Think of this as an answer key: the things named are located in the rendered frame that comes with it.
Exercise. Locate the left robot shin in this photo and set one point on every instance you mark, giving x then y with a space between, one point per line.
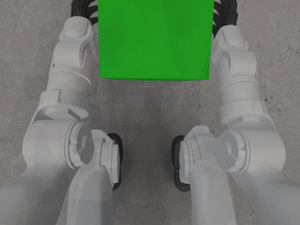
97 133

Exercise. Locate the right robot forearm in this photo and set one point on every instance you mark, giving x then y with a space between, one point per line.
238 82

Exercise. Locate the robot shin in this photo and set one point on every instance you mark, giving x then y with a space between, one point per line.
196 130
97 133

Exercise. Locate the right robot hand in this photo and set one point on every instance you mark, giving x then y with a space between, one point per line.
227 14

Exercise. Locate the right robot shin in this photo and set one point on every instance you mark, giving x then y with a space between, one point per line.
196 130

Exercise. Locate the robot left upper arm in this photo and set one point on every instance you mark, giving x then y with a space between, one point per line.
54 150

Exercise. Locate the left robot hand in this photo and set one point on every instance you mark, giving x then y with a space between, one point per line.
81 8

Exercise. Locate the robot right upper arm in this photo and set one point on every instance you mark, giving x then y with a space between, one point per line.
254 157

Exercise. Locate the left robot forearm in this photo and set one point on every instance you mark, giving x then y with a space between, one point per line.
66 95

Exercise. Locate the carton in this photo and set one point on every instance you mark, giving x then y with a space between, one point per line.
155 40

